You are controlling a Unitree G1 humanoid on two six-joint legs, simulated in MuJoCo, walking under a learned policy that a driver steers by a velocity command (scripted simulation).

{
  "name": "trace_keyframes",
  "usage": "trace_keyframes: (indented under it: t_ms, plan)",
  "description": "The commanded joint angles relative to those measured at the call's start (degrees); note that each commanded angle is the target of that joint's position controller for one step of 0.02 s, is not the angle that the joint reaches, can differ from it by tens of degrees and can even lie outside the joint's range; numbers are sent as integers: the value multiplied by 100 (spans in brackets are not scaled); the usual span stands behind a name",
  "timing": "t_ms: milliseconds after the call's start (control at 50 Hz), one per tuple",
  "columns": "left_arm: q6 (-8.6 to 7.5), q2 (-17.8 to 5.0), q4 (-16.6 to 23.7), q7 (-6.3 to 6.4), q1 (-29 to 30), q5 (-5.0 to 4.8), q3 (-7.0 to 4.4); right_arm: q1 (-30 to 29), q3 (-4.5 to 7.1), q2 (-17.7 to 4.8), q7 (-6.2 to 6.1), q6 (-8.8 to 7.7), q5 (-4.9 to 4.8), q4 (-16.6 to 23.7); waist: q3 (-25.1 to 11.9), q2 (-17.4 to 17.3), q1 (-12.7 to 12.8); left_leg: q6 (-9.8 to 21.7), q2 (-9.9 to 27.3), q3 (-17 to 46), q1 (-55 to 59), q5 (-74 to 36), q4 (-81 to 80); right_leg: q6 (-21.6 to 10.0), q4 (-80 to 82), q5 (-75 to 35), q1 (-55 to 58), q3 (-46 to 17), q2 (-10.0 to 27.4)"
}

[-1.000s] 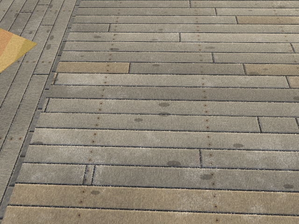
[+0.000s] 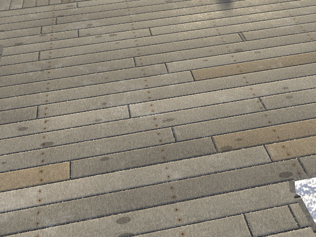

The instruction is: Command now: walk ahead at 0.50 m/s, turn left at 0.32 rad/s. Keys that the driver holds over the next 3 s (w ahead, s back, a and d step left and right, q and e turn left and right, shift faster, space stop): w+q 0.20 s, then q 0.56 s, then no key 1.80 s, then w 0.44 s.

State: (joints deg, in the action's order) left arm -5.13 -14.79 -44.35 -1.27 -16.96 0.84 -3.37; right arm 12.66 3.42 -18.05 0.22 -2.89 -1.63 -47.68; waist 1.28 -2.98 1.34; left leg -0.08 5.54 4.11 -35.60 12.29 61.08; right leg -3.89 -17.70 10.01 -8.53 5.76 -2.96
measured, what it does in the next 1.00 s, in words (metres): walks ahead, turning left: left foot, then right foot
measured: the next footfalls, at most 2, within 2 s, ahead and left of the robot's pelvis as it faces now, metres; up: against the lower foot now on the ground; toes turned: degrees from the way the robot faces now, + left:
left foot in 0.30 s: +0.33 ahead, +0.15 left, +0.00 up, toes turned +12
right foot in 0.78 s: +0.47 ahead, -0.03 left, +0.00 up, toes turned +33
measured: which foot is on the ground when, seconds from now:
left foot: up 0.00-0.28, down 0.30-0.78, up 0.80-1.00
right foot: down 0.00-0.32, up 0.34-0.76, down 0.78-1.00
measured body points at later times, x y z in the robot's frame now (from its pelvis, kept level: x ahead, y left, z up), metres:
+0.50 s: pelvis +0.24 +0.06 -0.01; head +0.29 +0.09 +0.43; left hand +0.31 +0.37 -0.12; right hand +0.46 -0.17 -0.11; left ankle +0.29 +0.14 -0.75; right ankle +0.27 -0.11 -0.66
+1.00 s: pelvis +0.34 +0.04 +0.00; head +0.38 +0.04 +0.44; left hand +0.31 +0.34 -0.10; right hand +0.63 -0.12 -0.11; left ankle +0.24 +0.15 -0.68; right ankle +0.43 -0.05 -0.75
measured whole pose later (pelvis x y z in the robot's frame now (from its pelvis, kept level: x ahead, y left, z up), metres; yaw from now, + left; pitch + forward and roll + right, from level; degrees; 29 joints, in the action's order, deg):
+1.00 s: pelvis +0.34 +0.04 +0.00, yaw +32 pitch +1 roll +1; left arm -0.3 -14.5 -41.5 1.2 -10.0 0.6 -2.7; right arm 8.7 4.5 -18.7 -1.9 3.5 -0.7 -38.8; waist 2.4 -2.0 1.2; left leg -5.2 -3.7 6.3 -25.1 27.5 56.3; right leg 0.1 -26.8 11.3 -17.0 -2.4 1.1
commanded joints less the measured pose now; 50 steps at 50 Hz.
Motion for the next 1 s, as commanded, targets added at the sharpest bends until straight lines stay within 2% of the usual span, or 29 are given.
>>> trace_keyframes:
  t_ms: [20, 120, 200, 240, 260, 280, 300, 320, 340, 360, 380, 400, 420, 460, 480, 540, 600, 660, 720, 760, 780, 800, 820, 840, 860, 880, 900, 940, 1000]
  plan:
    - [-163, -726, 256, 73, 275, 34, -190, 93, 72, -220, -3, 18, 27, 271, 50, 590, -153, -81, 144, 382, -492, -871, -485, -768, 1087, -1415, 171, -789, 1642]
    - [-110, -897, 29, 168, 59, -26, -218, -787, -25, -31, 161, -33, 64, 569, 324, 473, 175, 22, 21, -154, -283, -1936, -1986, -533, 1214, -1563, 415, 13, 1568]
    - [75, -1006, -212, 201, -300, -115, -266, -1353, -56, -15, 310, -36, 49, 949, 466, 447, 340, 234, -79, -448, -653, -1381, -2519, -466, 802, -2245, 1398, 249, 1845]
    - [211, -1129, -171, 275, -121, -124, -290, -1243, 8, -130, 389, -38, 94, 1065, 311, 634, 136, 379, -398, -825, -218, -842, -2660, -307, 61, -4296, 1566, 453, 1820]
    - [273, -1209, -130, 332, -63, -136, -308, -930, 75, -248, 406, -35, 112, 1042, 24, 805, -42, 467, -642, -1018, 262, -601, -2610, -206, -515, -5369, 1601, 498, 1780]
    - [328, -1253, -85, 378, 15, -138, -314, -280, 191, -457, 395, -40, 104, 912, -362, 859, -373, 589, -868, -1076, 1054, -594, -2705, -84, -1395, -5801, 1448, 535, 1677]
    - [330, -1241, -18, 408, 138, -178, -294, 522, 356, -771, 316, -45, 116, 737, -774, 703, -834, 796, -968, -899, 2341, -1352, -3257, 162, -2616, -5212, 828, 624, 1419]
    - [246, -877, 120, 380, -115, 12, -168, 935, 475, -1284, 159, 14, 131, 681, -1361, -336, -783, 1205, 86, 546, 4103, -3498, -3076, 516, -4469, -1632, -732, 591, 926]
    - [102, -390, 301, 244, -747, 75, 34, 548, 474, -1623, 134, 7, 223, 973, -2460, -1276, -207, 2672, 1714, 3581, 5917, -4621, -3261, 862, -6613, 2948, -2750, -300, -239]
    - [-10, -1006, 215, 161, -275, -60, -103, 634, 400, -1220, 149, 51, 210, 1087, -2911, -135, -722, 2480, 1508, 3147, 5693, -4457, -3477, 723, -6763, 2732, -2818, -1328, 138]
    - [-29, -1014, 442, 159, 253, -227, -105, 294, 330, -970, 146, 45, 162, 1131, -2093, -1, -638, 2214, 1232, 2295, 4988, -4180, -3552, 607, -6430, 2333, -3031, -1239, 369]
    - [0, -914, 424, 235, 391, -165, -98, 7, 299, -808, 136, 48, 75, 1111, -1231, 470, -399, 1922, 885, 1774, 3990, -3848, -3747, 634, -5903, 1980, -3099, -1078, 567]
    - [81, -982, 404, 311, 407, -67, -144, -218, 255, -635, 90, 74, 47, 1157, -915, 427, -244, 1788, 702, 1516, 3288, -3564, -3919, 670, -5501, 1729, -2887, -1062, 704]
    - [257, -912, 418, 341, 181, -37, -161, -397, 274, -686, 67, 118, 180, 1247, -725, 101, 29, 1765, 481, 1344, 2297, -3538, -4183, 762, -5121, 1484, -2271, -1021, 669]
    - [300, -819, 401, 357, 88, -25, -139, -436, 293, -738, 52, 124, 197, 1253, -752, 20, 87, 1770, 414, 1209, 2079, -3732, -4194, 833, -4883, 1397, -2154, -973, 626]
    - [359, -723, 464, 415, 255, 14, -106, -396, 336, -866, -50, 188, 154, 1238, -962, -70, 57, 1646, 274, 1121, 2010, -3724, -4062, 989, -4086, 942, -2167, -984, 503]
    - [407, -720, 572, 395, 631, -19, -96, -435, 338, -877, -163, 340, 92, 1275, -1030, -222, -57, 1385, 99, 1287, 1964, -2382, -4015, 1036, -3405, 389, -2068, -1072, 403]
    - [393, -734, 697, 345, 987, -57, -98, -427, 335, -871, -210, 441, 108, 1311, -846, -428, -183, 1264, 43, 1684, 1950, -1223, -3985, 1004, -2738, 330, -1956, -1172, 277]
    - [288, -801, 745, 278, 1033, -77, -130, -394, 325, -831, -195, 481, 100, 1341, -807, -604, -206, 1208, 89, 2124, 2241, -1549, -3638, 895, -2012, 602, -1675, -1218, 140]
    - [203, -822, 661, 233, 712, -94, -177, -556, 289, -740, -204, 509, 29, 1409, -789, -643, 36, 968, -94, 2269, 2288, -1617, -3280, 717, -755, -86, -1013, -1132, 157]
    - [176, -1014, 622, 237, 540, -41, -231, -431, 227, -549, -216, 513, 47, 1422, -856, -416, 27, 693, -323, 2064, 2031, -941, -2890, 508, -326, -839, -397, -1397, 683]
    - [217, -1431, 744, 280, 719, 69, -297, 60, 131, -194, -209, 505, 159, 1415, -992, 996, -385, 327, -1027, 1169, 1382, 1243, -1714, -70, -341, -2384, 250, -2543, 1966]
    - [270, -1458, 640, 249, 567, 241, -318, 0, 211, -512, -210, 443, 138, 1541, -802, 2118, -330, 21, -1493, 553, 356, 2757, -695, -1110, -144, -3148, 295, -3841, 2633]
    - [263, -1179, 732, 230, 617, 159, -255, 145, 332, -932, -215, 416, 177, 1376, -812, 1531, -238, -160, -1200, 686, 232, 2589, 317, -1296, -213, -3021, 292, -3689, 2621]
    - [273, -956, 748, 237, 726, 79, -202, 66, 380, -992, -222, 456, 123, 1246, -741, 1083, -208, -264, -1145, 669, 181, 2216, 692, -1061, -385, -2860, 256, -3027, 2255]
    - [297, -848, 764, 235, 854, 2, -164, 61, 362, -839, -254, 536, 100, 1142, -654, 892, -240, -381, -1102, 631, 193, 1993, 819, -836, -458, -2671, 211, -2551, 1917]
    - [325, -825, 741, 244, 936, -63, -144, -7, 326, -725, -265, 586, 109, 1162, -569, 919, -228, -464, -1051, 624, 189, 1774, 805, -780, -449, -2579, 145, -2371, 1823]
    - [393, -789, 682, 257, 966, -38, -117, -112, 217, -391, -236, 609, 76, 1189, -544, 1112, -238, -554, -1021, 291, 584, 1517, 186, -699, -371, -2544, -18, -1853, 1483]
    - [466, -809, 619, 270, 949, -32, -130, -342, 86, -128, -195, 581, 105, 1252, -716, 1457, -101, -577, -745, -88, 1330, 1450, -1352, -724, -411, -2512, 61, -1620, 1408]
